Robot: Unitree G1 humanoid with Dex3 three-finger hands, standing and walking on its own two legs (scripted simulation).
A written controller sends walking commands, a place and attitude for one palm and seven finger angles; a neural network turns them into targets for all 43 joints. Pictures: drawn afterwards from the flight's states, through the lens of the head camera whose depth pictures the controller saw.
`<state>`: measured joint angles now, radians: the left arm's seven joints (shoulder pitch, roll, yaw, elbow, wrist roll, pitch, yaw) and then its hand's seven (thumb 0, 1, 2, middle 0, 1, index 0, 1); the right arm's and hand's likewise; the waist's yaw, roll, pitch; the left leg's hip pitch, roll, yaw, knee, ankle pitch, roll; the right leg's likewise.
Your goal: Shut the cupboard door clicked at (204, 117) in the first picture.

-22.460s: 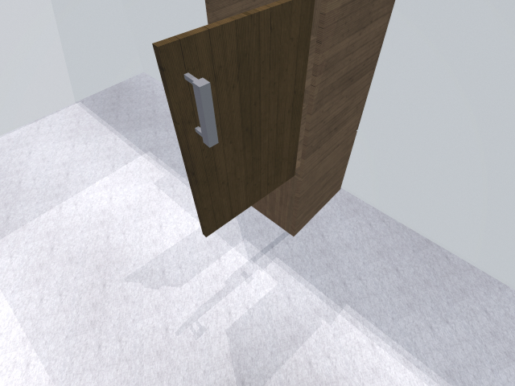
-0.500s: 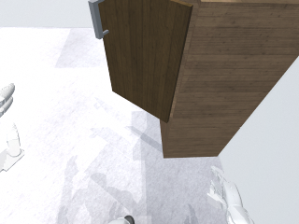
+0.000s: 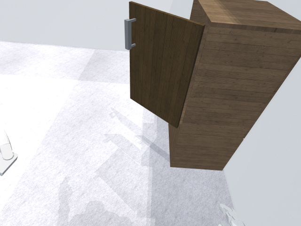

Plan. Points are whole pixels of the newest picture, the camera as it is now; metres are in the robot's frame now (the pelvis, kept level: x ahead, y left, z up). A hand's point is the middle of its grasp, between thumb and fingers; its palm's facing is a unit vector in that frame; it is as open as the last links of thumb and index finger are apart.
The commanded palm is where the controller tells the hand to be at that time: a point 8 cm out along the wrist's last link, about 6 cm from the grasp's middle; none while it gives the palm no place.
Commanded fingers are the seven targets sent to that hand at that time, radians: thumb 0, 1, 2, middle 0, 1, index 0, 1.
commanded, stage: stop stepping back and stand still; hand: left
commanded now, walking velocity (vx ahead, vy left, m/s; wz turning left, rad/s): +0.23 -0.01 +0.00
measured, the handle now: (131, 34) +0.95 +0.15 +0.12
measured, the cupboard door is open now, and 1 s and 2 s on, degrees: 52 52 52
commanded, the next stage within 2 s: let the arm hang, fingers relaxed in 0.56 s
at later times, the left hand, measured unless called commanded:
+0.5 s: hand out of the picture +0.14 +0.28 +0.19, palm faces +0.46 -0.79 -0.40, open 7.4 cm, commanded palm +0.08 +0.31 +0.18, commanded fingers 0.00 0.90 0.90 -0.20 -0.30 -0.20 -0.30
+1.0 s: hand out of the picture -0.03 +0.23 -0.17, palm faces -0.02 -0.99 -0.17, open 7.2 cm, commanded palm none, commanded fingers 0.00 0.90 0.90 -0.20 -0.30 -0.20 -0.30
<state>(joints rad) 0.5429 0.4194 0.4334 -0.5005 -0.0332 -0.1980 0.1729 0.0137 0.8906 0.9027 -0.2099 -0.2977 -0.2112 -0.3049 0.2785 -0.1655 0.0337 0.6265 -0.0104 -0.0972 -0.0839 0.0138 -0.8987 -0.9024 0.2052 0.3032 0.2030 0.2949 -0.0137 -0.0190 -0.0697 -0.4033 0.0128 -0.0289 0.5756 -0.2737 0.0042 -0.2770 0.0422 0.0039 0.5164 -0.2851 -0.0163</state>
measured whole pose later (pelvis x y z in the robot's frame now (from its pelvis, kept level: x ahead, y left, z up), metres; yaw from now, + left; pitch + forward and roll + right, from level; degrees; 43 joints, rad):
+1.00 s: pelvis -0.07 +0.06 +0.00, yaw +0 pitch -1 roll -1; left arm 0.27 0.20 -0.02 0.94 0.01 0.04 0.01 0.01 0.95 0.90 -0.20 -0.30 -0.20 -0.30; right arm 0.17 -0.24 0.03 0.93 -0.03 0.01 0.01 0.01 -0.90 -0.90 0.20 0.30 0.20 0.29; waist -0.01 -0.04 0.04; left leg -0.29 0.01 0.03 0.50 -0.19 0.01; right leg -0.22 -0.02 -0.06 0.49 -0.26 0.00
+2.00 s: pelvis -0.05 +0.06 +0.01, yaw -1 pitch -2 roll +0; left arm 0.14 0.32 0.01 1.12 0.01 -0.01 0.00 0.00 0.91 0.90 -0.20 -0.30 -0.20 -0.30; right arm 0.15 -0.33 -0.01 1.11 -0.02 -0.01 0.00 0.01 -0.90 -0.90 0.20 0.30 0.20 0.29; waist -0.01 0.01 0.03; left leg -0.17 0.01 0.05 0.33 -0.14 0.01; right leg -0.10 -0.02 -0.04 0.33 -0.19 0.01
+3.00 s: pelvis -0.05 +0.07 +0.00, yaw +13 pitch +1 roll +0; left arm 0.18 0.23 0.06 0.97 0.02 0.06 0.02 0.01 0.91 0.90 -0.20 -0.29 -0.20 -0.30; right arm 0.26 -0.17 -0.03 0.99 -0.04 0.03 0.00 0.01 -0.90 -0.90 0.20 0.30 0.20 0.29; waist -0.04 -0.02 0.10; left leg -0.35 -0.04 -0.01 0.56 -0.22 0.04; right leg -0.41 -0.05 -0.02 1.02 -0.47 0.04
